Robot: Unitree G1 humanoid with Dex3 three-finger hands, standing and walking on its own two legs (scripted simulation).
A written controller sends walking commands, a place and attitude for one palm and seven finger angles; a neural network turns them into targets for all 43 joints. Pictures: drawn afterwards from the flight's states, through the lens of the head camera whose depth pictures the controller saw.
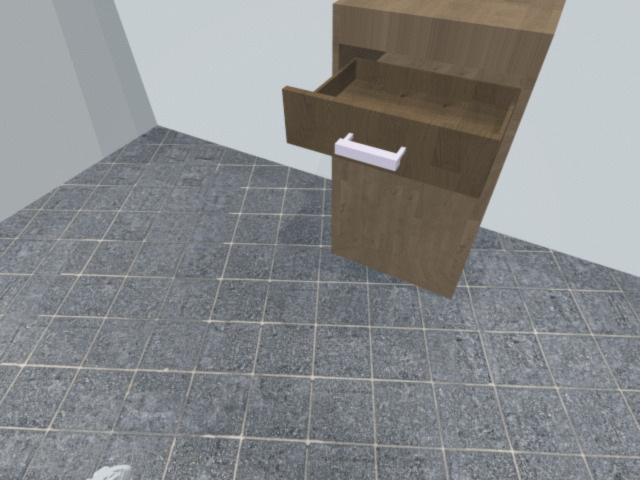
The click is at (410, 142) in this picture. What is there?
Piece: drawer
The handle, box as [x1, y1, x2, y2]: [335, 133, 405, 170]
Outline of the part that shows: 335,143 335,153 392,170 395,170 398,166 399,159 405,150 404,147 401,147 396,153 393,153 352,142 350,140 352,138 351,133 349,133 343,139 340,138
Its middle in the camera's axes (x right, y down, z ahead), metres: +0.11 -0.19 +0.82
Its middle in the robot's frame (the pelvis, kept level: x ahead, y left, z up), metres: +0.75 -0.07 +0.02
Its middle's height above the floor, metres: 0.79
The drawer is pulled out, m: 0.30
